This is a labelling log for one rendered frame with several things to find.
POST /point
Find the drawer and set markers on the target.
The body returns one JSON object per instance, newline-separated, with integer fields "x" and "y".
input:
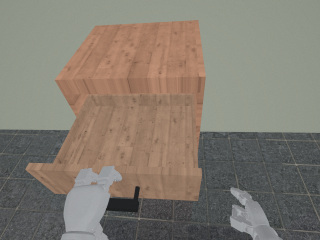
{"x": 150, "y": 139}

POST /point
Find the robot left hand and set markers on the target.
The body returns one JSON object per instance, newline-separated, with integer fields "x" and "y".
{"x": 86, "y": 203}

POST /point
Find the robot right hand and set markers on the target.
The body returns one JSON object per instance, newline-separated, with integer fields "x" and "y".
{"x": 245, "y": 220}

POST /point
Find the handle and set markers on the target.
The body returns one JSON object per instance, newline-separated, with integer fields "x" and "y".
{"x": 124, "y": 205}

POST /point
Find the robot right forearm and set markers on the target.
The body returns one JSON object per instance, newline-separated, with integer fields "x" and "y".
{"x": 264, "y": 232}

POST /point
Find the cabinet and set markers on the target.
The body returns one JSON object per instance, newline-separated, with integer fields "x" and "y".
{"x": 137, "y": 58}

